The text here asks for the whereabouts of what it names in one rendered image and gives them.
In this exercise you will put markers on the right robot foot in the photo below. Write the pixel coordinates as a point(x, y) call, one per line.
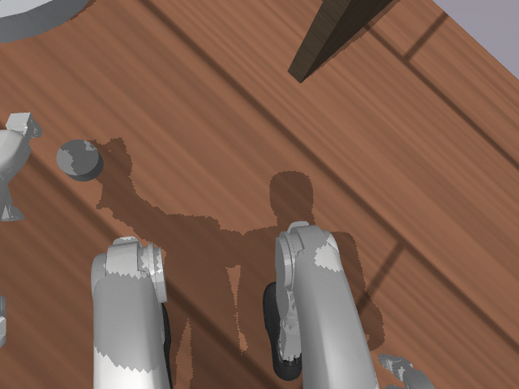
point(286, 370)

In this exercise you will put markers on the right robot hand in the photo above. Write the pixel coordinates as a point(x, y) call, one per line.
point(404, 371)

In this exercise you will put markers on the tin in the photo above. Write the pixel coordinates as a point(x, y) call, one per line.
point(80, 160)

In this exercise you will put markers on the left robot hand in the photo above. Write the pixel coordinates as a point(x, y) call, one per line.
point(14, 152)

